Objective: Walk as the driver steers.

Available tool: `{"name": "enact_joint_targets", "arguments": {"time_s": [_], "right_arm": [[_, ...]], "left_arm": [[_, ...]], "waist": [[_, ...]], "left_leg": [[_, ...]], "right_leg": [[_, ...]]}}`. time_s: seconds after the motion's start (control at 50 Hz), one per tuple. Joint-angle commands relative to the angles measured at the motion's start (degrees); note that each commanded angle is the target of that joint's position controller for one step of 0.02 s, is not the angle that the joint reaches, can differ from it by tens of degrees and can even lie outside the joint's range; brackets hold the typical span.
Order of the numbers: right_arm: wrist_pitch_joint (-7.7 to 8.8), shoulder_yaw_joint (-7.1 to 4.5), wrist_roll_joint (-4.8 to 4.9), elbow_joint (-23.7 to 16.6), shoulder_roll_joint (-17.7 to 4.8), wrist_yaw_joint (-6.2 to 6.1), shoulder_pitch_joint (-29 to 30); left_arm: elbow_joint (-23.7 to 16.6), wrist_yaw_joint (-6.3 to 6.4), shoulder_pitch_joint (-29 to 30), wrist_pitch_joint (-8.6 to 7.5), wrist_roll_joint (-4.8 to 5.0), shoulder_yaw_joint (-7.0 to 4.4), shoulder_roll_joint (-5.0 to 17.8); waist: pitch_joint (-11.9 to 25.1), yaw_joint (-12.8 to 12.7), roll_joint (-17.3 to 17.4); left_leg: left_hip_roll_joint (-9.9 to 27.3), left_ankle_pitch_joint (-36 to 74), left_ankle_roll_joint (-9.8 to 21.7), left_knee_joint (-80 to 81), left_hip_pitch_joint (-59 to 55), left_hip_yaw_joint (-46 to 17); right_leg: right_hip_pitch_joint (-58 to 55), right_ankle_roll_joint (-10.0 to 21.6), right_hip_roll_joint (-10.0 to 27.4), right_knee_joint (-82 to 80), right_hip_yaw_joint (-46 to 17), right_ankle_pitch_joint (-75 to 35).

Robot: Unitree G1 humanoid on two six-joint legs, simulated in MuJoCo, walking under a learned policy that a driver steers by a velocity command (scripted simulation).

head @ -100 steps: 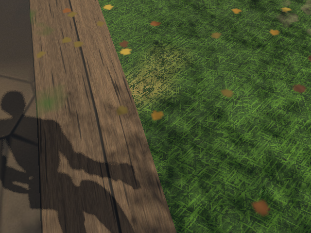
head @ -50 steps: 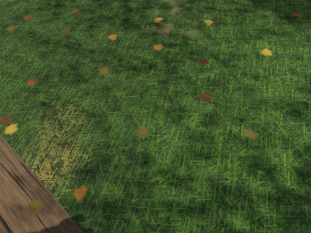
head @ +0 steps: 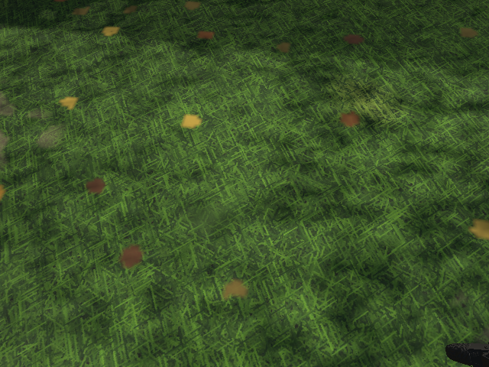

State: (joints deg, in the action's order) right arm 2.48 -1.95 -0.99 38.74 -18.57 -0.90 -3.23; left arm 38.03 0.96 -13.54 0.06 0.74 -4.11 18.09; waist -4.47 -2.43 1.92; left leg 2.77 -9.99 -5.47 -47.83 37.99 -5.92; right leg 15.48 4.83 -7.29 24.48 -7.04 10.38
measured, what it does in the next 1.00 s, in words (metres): walks ahead, turning right: left foot, then right foot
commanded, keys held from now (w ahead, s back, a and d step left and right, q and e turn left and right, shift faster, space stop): e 0.20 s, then w+e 0.80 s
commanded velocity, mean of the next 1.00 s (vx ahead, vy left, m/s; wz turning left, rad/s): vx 0.31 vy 0.00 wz -0.60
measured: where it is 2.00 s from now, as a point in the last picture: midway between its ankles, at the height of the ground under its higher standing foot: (393, 318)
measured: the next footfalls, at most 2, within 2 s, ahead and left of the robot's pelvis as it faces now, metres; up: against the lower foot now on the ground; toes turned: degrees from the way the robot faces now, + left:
left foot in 0.16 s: +0.20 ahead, +0.13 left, +0.00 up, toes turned -12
right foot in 0.60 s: +0.14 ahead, -0.14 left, +0.00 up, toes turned -24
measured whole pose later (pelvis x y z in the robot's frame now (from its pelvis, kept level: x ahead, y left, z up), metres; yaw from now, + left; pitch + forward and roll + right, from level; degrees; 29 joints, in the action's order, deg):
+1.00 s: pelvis +0.30 -0.11 -0.01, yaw -36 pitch +3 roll +1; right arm 5.9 -2.5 0.5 36.8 -16.1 3.0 2.4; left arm 43.9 2.0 -26.6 -1.8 1.7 -3.6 16.2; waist -2.3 -5.8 2.7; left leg -1.0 1.4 -0.9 -28.2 32.6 -3.0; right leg -2.1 3.2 -3.1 19.7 -10.9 23.6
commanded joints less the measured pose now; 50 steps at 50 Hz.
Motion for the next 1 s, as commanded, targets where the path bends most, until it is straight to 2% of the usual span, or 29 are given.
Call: {"name": "enact_joint_targets", "arguments": {"time_s": [0.02, 0.1, 0.12, 0.14, 0.16, 0.18, 0.2, 0.22, 0.24, 0.26, 0.28, 0.32, 0.36, 0.42, 0.5, 0.54, 0.58, 0.6, 0.62, 0.64, 0.66, 0.68, 0.7, 0.72, 0.74, 0.78, 0.86, 0.92, 1.0], "right_arm": [[-0.09, -1.04, 0.53, -3.2, -4.0, 0.26, -0.6], [0.48, -2.06, 0.55, -4.0, -5.7, 0.68, -0.3], [0.84, -2.33, 0.55, -3.8, -5.8, 0.70, -1.7], [1.28, -2.69, 0.13, -3.6, -6.6, 0.47, -3.5], [1.19, -3.38, -0.75, -4.1, -10.2, -0.10, -5.2], [0.22, -3.63, -2.34, -3.2, -11.0, -0.04, -6.6], [-0.30, -3.24, -0.32, -3.6, -8.1, -0.03, -7.7], [-0.65, -2.90, 0.09, -3.7, -6.4, -0.37, -7.2], [-1.05, -2.57, 0.11, -4.1, -4.9, -0.54, -6.0], [-1.36, -2.45, 0.54, -4.0, -4.7, -0.78, -4.6], [-1.43, -2.48, 0.51, -3.8, -5.3, -0.99, -4.6], [-1.18, -3.01, 0.46, -3.3, -6.0, -1.36, -5.9], [-0.58, -3.56, 0.77, -2.7, -6.8, -1.32, -7.6], [0.11, -4.45, 1.41, -2.0, -8.6, -0.67, -8.0], [0.42, -5.13, 2.35, -1.1, -10.1, 0.77, -7.3], [0.06, -5.17, 3.03, -0.6, -10.2, 1.29, -6.8], [-0.24, -4.44, 2.74, 0.0, -7.8, 1.45, -7.1], [-0.12, -3.24, 1.59, -0.2, -4.3, 1.70, -6.8], [0.41, -1.69, -0.55, -3.9, 0.3, 1.92, -4.0], [1.94, -2.42, 1.57, -6.2, -3.4, 1.67, -1.2], [3.11, -3.27, 3.13, -6.0, -6.7, 1.94, -0.5], [3.88, -3.50, 2.59, -4.9, -7.4, 2.22, -1.8], [4.28, -3.56, 1.13, -3.8, -7.1, 2.20, -2.2], [4.46, -3.77, 0.23, -3.7, -7.2, 2.34, -2.0], [4.42, -3.70, 0.15, -3.6, -6.5, 2.58, -1.5], [4.04, -3.03, 0.37, -3.6, -4.4, 2.79, 0.5], [3.81, -1.68, 1.12, -5.4, -1.3, 3.37, 8.2], [4.09, -1.77, 1.62, -6.8, -1.9, 3.93, 11.6], [4.62, -2.93, 1.60, -6.1, -4.4, 3.63, 7.4]], "left_arm": [[-3.4, 1.00, 1.3, 0.38, 0.24, -2.56, 9.3], [-3.5, 1.07, 2.0, 1.19, 0.34, -2.24, 8.6], [-3.9, 1.13, 3.3, 1.30, 0.50, -2.04, 8.1], [-4.3, 1.14, 3.8, 1.28, 0.47, -1.60, 6.9], [-4.9, 1.08, 1.1, 1.10, -0.60, -0.61, 3.5], [-5.1, 1.25, -4.1, 1.04, 0.04, -0.73, 4.0], [-3.1, 0.99, -8.0, 0.88, -0.68, -2.07, 9.5], [-2.9, 0.89, -5.5, 1.31, 0.49, -2.74, 11.0], [-2.5, 1.20, -3.0, 2.17, 0.86, -2.86, 10.6], [-3.5, 1.25, -0.6, 2.72, 0.72, -2.73, 9.8], [-4.0, 0.90, 0.1, 2.92, 0.62, -2.26, 8.0], [-4.9, 0.16, 1.4, 2.29, 0.55, -1.57, 5.5], [-5.8, -0.34, 3.7, 1.36, 0.33, -1.15, 4.5], [-6.3, -1.23, 4.9, 0.48, 0.04, -0.54, 3.4], [-5.5, -2.12, 3.8, 0.23, 0.23, -0.65, 4.0], [-4.8, -2.41, 1.9, 0.25, 0.35, -0.83, 4.0], [-1.7, -2.19, -4.3, 0.29, 0.57, -1.63, 4.7], [0.3, -1.73, -11.0, 0.24, 1.16, -3.00, 7.4], [-0.3, -1.00, -15.6, -0.23, 0.61, -4.35, 14.9], [-1.8, -1.78, -14.6, -1.92, 0.04, -4.15, 15.5], [-2.0, -2.05, -12.1, -3.18, -0.05, -2.79, 10.9], [-2.2, -2.02, -9.9, -3.83, 0.02, -1.71, 7.8], [-2.6, -1.80, -7.8, -3.75, 0.06, -1.27, 6.8], [-2.8, -1.48, -6.7, -3.55, 0.03, -1.03, 6.5], [-2.9, -1.07, -6.7, -3.46, -0.24, -0.91, 6.4], [-2.2, -0.17, -7.3, -3.41, -0.23, -1.18, 7.2], [0.2, 0.91, -10.3, -3.06, 0.41, -1.62, 8.0], [2.1, 1.09, -12.5, -2.92, 1.08, -1.86, 8.0], [3.1, 1.42, -11.5, -2.09, 0.89, -2.56, 8.4]], "waist": [[10.7, 1.4, -7.0], [10.1, 1.9, -9.7], [9.7, 3.3, -10.3], [10.2, 4.3, -9.4], [14.6, 2.9, -0.2], [15.1, 0.2, 13.8], [16.2, 0.8, 10.3], [15.0, 1.7, 7.8], [12.4, 2.2, 4.1], [9.3, 2.5, 4.4], [7.5, 2.5, 5.7], [6.6, 3.6, 8.0], [7.0, 5.0, 7.6], [7.1, 5.2, 6.7], [5.9, 4.3, 7.0], [5.6, 2.7, 5.9], [6.2, -0.1, 2.9], [7.6, -2.8, -3.6], [7.2, -3.1, -19.4], [6.8, -4.0, -15.9], [2.7, -2.9, -12.2], [1.2, -1.2, -10.8], [1.3, -0.2, -8.7], [1.4, 0.6, -8.4], [2.0, 1.0, -8.3], [2.6, 0.9, -7.0], [1.1, -1.5, -8.0], [0.2, -2.2, -7.9], [1.6, 0.4, -9.5]], "left_leg": [[-3.4, 4.0, -0.2, 6.2, -9.5, 1.4], [-4.9, -0.7, 1.8, 15.1, -12.5, -0.3], [-4.6, 2.6, 2.9, 20.2, -15.8, 0.2], [-1.7, 11.8, 4.8, 25.6, -22.4, -0.7], [10.3, 28.6, 9.4, 25.0, -33.1, -10.0], [21.1, 39.3, 20.7, 26.2, -40.0, -25.9], [23.7, 39.3, 23.7, 24.6, -40.7, -27.9], [20.9, 24.1, 21.9, 25.5, -39.1, -23.6], [16.1, 6.7, 18.8, 27.8, -36.2, -18.1], [14.0, -5.2, 17.0, 30.5, -32.8, -15.5], [11.9, -10.1, 16.0, 33.1, -29.7, -12.6], [10.2, -13.5, 15.6, 36.2, -29.0, -8.2], [11.6, -14.1, 16.3, 37.4, -31.0, -6.8], [13.4, -13.5, 16.7, 38.5, -30.2, -3.8], [13.8, -13.0, 15.8, 38.5, -25.9, 1.3], [14.1, -15.3, 14.7, 36.1, -24.7, 3.2], [11.6, -17.9, 12.2, 28.1, -18.8, 7.8], [7.6, -15.7, 9.2, 13.8, -12.4, 12.9], [0.0, -23.3, 4.0, -11.3, 6.5, 15.5], [-3.0, -23.9, 4.7, -19.2, 16.7, 4.8], [0.3, -18.4, 6.0, -19.9, 18.8, 2.3], [1.9, -12.4, 6.5, -17.6, 17.3, 2.4], [2.7, -8.5, 6.0, -14.5, 14.5, 2.5], [2.7, -5.4, 5.4, -10.8, 11.6, 2.6], [1.9, -2.3, 4.6, -8.6, 9.2, 3.3], [0.1, 2.8, 3.1, -2.0, 6.5, 4.4], [-3.3, 12.4, 2.3, 12.8, -1.8, 5.2], [-3.8, 14.7, 3.3, 17.8, -5.0, 3.6], [-3.8, 8.5, 6.0, 19.8, -11.4, 3.1]], "right_leg": [[-2.1, 7.2, 12.6, -1.2, -10.9, -26.8], [-6.3, 5.9, 13.0, 3.7, -18.5, -20.5], [-6.2, 4.6, 11.8, 5.6, -19.3, -18.4], [-3.8, 2.5, 9.4, 9.0, -18.5, -13.7], [2.0, -0.8, 4.5, 20.7, -12.1, 3.8], [15.0, -4.6, -3.0, 30.9, -4.6, 31.2], [17.6, -7.6, 0.9, 42.3, -4.2, 31.5], [20.5, -8.4, 3.3, 46.6, -2.8, 25.6], [21.6, -8.9, 5.6, 46.9, -1.4, 20.5], [22.8, -8.8, 6.9, 45.5, -0.2, 16.6], [21.7, -8.8, 7.3, 43.9, 1.9, 14.4], [20.3, -8.4, 7.6, 39.0, 4.8, 12.6], [20.5, -7.9, 8.9, 33.9, 5.4, 11.7], [16.8, -6.5, 10.8, 25.7, 6.3, 9.8], [7.9, -4.4, 10.3, 16.3, 9.4, 8.0], [3.0, -2.9, 9.7, 10.0, 11.0, 5.8], [-8.2, -1.0, 6.9, 5.1, 12.9, 5.7], [-17.3, 1.6, 9.3, 1.1, 6.3, 9.3], [-25.3, 9.6, 23.9, -7.0, -22.0, 18.2], [-23.6, 16.9, 28.6, -14.2, -37.6, 29.4], [-22.2, 15.6, 27.7, -14.8, -33.0, 27.2], [-20.4, 13.5, 25.1, -13.5, -26.7, 20.3], [-18.6, 11.6, 22.7, -12.9, -21.7, 13.2], [-16.8, 10.5, 20.7, -13.0, -18.1, 6.3], [-15.8, 9.9, 19.4, -13.2, -15.8, 0.6], [-14.4, 9.3, 17.7, -13.0, -11.6, -7.6], [-8.6, 6.9, 14.8, -12.2, -7.7, -9.3], [-8.8, 6.2, 16.2, -10.9, -10.7, -8.0], [-13.1, 4.3, 18.0, -5.1, -13.8, -17.3]]}}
